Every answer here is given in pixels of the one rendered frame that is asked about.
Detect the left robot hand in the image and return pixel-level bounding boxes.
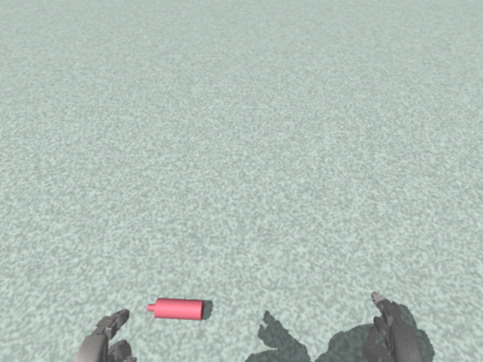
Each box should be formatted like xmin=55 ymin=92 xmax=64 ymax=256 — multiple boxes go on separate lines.
xmin=73 ymin=309 xmax=137 ymax=362

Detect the right robot hand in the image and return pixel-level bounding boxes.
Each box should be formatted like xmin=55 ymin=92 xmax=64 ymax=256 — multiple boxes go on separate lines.
xmin=363 ymin=292 xmax=424 ymax=362

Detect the bottle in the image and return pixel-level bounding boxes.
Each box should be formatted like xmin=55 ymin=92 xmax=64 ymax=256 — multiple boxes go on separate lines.
xmin=147 ymin=298 xmax=204 ymax=321

